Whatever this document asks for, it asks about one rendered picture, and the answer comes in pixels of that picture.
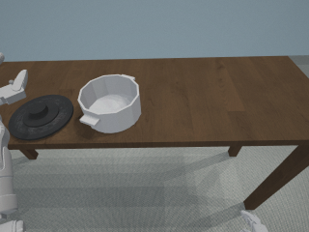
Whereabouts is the lid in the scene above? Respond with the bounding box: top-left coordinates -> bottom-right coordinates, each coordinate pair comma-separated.
8,94 -> 74,141

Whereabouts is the robot left upper arm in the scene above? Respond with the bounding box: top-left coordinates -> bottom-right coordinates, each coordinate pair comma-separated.
0,220 -> 27,232

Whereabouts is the left robot forearm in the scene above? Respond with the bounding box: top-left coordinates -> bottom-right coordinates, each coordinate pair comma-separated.
0,115 -> 18,221

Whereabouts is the robot left hand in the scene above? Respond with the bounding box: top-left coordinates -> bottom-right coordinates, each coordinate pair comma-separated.
0,52 -> 28,105

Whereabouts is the table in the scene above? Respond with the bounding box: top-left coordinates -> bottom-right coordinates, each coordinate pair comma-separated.
0,55 -> 309,211

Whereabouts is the robot right hand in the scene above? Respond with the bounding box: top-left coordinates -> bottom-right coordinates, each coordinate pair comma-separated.
239,210 -> 268,232

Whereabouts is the pot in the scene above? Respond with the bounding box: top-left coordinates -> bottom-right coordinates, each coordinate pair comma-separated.
77,74 -> 142,133

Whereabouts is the knob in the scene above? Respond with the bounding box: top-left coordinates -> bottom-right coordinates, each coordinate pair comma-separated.
28,101 -> 48,118

